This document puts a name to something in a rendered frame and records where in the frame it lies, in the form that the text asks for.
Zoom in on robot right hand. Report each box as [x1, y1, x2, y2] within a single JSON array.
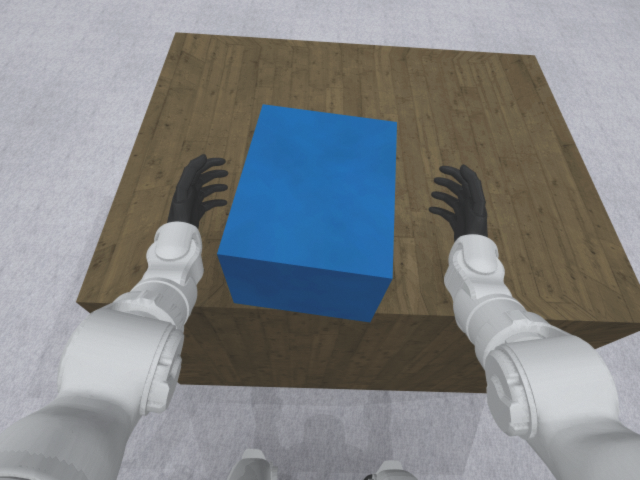
[[429, 164, 488, 242]]

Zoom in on robot right forearm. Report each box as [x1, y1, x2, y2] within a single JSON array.
[[444, 234, 619, 415]]

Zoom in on pedestal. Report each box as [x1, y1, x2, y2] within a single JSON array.
[[76, 32, 640, 393]]

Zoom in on carton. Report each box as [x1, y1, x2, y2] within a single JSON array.
[[217, 104, 397, 322]]

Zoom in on robot left hand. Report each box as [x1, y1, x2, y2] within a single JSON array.
[[167, 154, 228, 228]]

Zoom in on robot right shin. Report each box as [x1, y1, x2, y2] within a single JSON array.
[[376, 460, 403, 475]]

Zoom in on robot left thigh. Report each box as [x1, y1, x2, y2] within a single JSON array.
[[227, 458, 278, 480]]

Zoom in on robot left forearm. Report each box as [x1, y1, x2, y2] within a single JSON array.
[[57, 222, 204, 393]]

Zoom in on robot right upper arm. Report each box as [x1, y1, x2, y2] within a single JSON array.
[[485, 335, 640, 480]]

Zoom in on robot left upper arm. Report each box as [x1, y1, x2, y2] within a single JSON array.
[[0, 308, 184, 480]]

